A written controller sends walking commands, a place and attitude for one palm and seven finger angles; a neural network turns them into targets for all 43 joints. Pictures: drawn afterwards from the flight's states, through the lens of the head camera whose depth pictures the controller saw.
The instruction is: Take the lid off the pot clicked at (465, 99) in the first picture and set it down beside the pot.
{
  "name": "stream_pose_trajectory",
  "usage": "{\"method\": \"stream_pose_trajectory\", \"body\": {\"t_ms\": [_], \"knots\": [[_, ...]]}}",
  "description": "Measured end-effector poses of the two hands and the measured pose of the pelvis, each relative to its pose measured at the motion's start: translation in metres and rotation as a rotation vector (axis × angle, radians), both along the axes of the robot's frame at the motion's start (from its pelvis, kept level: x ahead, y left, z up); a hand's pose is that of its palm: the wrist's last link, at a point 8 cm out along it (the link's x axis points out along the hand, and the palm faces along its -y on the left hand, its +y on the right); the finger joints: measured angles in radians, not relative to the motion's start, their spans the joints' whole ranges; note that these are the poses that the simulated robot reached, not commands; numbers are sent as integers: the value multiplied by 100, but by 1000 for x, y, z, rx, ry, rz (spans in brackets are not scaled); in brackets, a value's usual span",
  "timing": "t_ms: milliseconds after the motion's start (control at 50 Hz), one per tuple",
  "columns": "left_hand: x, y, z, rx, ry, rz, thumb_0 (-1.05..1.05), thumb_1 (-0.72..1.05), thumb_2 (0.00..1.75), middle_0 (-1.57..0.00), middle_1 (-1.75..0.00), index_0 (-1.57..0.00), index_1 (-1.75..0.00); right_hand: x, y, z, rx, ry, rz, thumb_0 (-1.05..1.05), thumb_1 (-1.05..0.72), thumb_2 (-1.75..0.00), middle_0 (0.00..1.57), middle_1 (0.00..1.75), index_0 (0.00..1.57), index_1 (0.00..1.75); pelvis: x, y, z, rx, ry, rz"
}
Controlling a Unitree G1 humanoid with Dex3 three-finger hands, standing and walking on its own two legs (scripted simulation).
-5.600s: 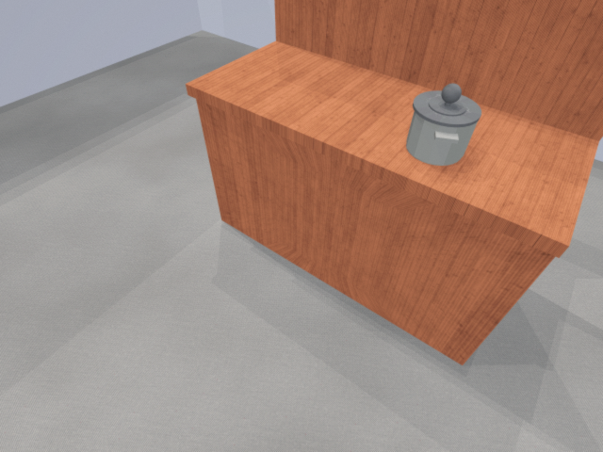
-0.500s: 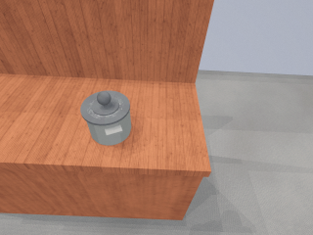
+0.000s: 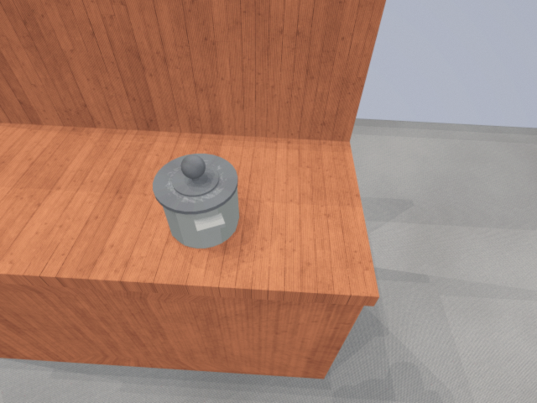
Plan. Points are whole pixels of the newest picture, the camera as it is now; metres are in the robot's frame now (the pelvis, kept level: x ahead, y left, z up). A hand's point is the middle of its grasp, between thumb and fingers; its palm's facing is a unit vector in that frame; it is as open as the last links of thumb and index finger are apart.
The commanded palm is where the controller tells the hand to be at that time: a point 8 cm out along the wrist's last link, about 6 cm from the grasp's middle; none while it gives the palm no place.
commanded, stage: come to a stop and stand still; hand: left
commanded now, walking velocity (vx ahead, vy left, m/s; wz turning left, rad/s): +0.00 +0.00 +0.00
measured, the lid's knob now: (193, 166) +0.49 +0.19 +0.07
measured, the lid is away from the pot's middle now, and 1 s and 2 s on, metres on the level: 0.00 0.00 0.00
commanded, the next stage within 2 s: look again from close up in 1.14 s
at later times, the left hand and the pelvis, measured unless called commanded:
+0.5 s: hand out of the picture +0.04 +0.18 -0.17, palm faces +0.00 -0.98 -0.20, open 7.3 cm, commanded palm none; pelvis +0.03 +0.01 +0.01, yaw -1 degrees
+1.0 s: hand out of the picture -0.01 +0.16 -0.18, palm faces +0.01 -0.98 -0.18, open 7.3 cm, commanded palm none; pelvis +0.01 +0.00 +0.00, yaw +0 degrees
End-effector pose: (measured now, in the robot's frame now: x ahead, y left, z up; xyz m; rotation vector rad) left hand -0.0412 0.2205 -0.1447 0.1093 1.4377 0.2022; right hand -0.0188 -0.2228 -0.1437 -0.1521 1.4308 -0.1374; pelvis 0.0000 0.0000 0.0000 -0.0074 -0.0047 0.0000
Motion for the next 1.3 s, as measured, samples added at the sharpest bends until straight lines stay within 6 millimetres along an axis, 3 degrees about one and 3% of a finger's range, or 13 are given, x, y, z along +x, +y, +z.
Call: {"method": "stream_pose_trajectory", "body": {"t_ms": [100, 200, 320, 420, 580, 840, 960, 1300], "knots": [[3, 21, -4, 13, 36, -3, 0, 91, 90, -20, -30, -21, -30, 16, 6, 4, -30, -28, 1, 0, -91, -90, 20, 30, 20, 29, 11, 13, -2, 15, 5, -10], [26, 32, -4, 29, 34, -47, 0, 91, 90, -20, -30, -20, -30, 24, 19, 4, -29, -54, -23, 0, -91, -90, 20, 30, 20, 29, 20, 18, -1, 33, -3, -29], [62, 25, 2, 26, -53, -59, 0, 91, 90, -20, -30, -20, -30, 28, 32, -1, 15, -30, -33, 0, -91, -90, 20, 30, 20, 29, 27, 17, 2, 17, -17, -18], [78, 15, 4, 15, -85, -79, 1, 92, 90, -20, -30, -20, -30, 25, 27, 2, 14, -19, -52, 1, -92, -90, 20, 30, 21, 30, 27, 13, 5, 10, -6, -24], [73, 7, 4, 1, -68, -88, 1, 92, 90, -20, -30, -20, -30, 19, 18, 6, 4, -11, -59, 0, -91, -90, 20, 30, 20, 29, 27, 6, 7, 7, -3, -24], [36, -13, 2, -35, -3, -60, 0, 91, 90, -20, -30, -20, -30, 12, 13, 7, 8, 2, -48, 0, -91, -90, 20, 30, 20, 29, 22, -1, 8, 4, -9, -19], [25, -11, -1, -25, 11, -68, 0, 91, 90, -20, -30, -21, -30, 17, 12, -1, 15, -40, -21, 1, -91, -90, 20, 30, 20, 29, 11, 3, 1, -3, 6, -7], [54, 0, 3, 16, -73, -92, 1, 92, 90, -20, -30, -20, -30, 15, 10, -4, 24, -63, -18, 1, -92, -90, 20, 30, 20, 29, 8, 0, 0, 13, 4, -18]]}}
